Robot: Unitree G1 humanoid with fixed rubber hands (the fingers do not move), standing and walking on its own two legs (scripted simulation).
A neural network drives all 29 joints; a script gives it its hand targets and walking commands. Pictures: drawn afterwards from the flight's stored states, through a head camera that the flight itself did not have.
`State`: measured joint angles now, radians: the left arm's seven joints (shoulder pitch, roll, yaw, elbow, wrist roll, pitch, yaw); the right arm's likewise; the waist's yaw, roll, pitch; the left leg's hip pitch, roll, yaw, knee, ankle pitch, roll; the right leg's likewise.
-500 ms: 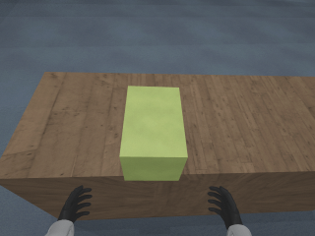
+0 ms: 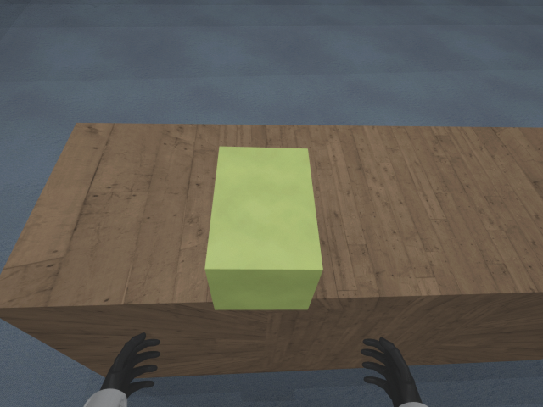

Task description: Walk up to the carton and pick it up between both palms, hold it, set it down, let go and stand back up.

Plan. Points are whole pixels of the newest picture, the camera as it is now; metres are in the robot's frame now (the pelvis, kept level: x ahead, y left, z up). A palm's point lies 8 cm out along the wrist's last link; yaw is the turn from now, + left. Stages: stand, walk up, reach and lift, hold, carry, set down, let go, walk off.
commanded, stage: stand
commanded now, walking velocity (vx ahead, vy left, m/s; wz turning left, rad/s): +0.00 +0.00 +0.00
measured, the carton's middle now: (262, 226) +0.42 +0.03 -0.05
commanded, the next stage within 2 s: none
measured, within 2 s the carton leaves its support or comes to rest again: neither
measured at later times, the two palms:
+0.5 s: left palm out of the picture +0.09 +0.31 -0.12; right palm out of the picture +0.12 -0.22 -0.10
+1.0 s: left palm out of the picture +0.06 +0.31 -0.12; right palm out of the picture +0.10 -0.22 -0.11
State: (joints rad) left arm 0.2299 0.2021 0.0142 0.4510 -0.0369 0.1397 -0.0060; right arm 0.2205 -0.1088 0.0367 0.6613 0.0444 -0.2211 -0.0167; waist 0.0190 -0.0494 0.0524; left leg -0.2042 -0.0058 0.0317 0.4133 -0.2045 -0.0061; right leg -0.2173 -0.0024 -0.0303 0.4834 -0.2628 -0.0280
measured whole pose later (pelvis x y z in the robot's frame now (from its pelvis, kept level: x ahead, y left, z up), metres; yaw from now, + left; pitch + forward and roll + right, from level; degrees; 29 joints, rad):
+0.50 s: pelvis +0.01 +0.03 -0.01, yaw +0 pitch +0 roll -2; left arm 0.21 0.32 0.02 0.87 0.03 -0.01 -0.01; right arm 0.26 -0.26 0.04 0.71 0.01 -0.03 -0.02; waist 0.02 0.00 0.03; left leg -0.26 0.01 0.04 0.56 -0.30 0.03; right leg -0.21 0.01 -0.03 0.48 -0.27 -0.01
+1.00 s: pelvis -0.01 +0.02 +0.00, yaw +0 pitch -2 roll -1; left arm 0.19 0.32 0.02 1.03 0.03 -0.03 -0.02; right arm 0.25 -0.27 0.04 0.78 0.01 -0.03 -0.02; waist 0.02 0.02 -0.01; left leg -0.24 0.00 0.04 0.53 -0.26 0.03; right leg -0.21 0.01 -0.03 0.48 -0.25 -0.01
